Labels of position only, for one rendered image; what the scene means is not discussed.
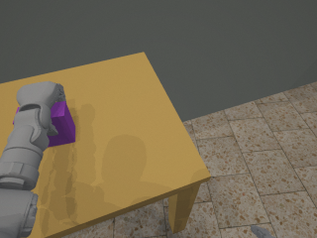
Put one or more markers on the left robot hand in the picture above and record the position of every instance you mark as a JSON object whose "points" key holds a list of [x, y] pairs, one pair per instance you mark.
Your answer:
{"points": [[46, 92]]}

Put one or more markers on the robot left forearm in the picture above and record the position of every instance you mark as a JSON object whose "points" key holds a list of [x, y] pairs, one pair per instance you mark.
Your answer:
{"points": [[21, 158]]}

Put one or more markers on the sponge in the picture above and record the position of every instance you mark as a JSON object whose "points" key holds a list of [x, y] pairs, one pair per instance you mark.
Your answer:
{"points": [[63, 122]]}

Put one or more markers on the table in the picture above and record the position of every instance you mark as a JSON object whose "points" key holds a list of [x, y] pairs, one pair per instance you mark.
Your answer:
{"points": [[131, 148]]}

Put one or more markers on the right robot hand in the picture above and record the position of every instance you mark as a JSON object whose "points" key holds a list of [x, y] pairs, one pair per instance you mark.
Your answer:
{"points": [[261, 232]]}

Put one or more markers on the left robot upper arm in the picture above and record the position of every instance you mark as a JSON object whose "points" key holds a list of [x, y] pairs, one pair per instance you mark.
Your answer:
{"points": [[18, 210]]}

